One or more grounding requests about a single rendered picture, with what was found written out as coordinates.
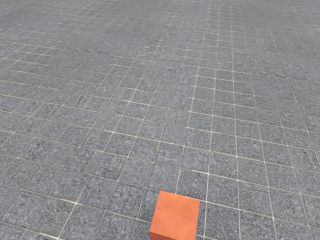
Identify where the carton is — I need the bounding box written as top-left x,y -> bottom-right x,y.
149,190 -> 200,240

